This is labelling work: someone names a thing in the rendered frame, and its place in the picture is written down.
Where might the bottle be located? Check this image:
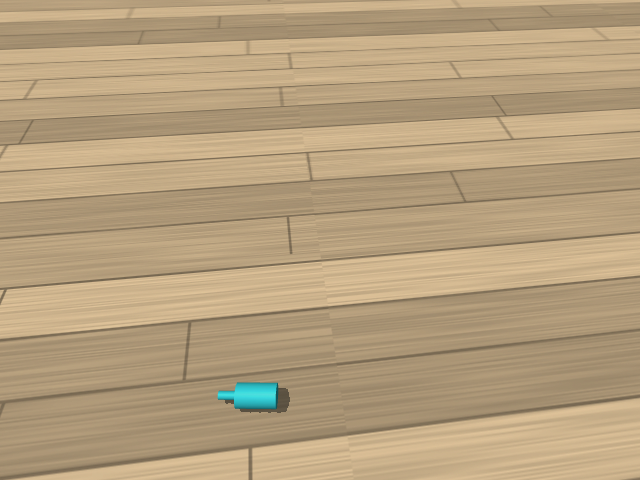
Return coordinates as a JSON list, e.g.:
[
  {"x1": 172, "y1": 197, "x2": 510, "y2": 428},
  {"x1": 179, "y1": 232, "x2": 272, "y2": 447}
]
[{"x1": 218, "y1": 382, "x2": 278, "y2": 409}]

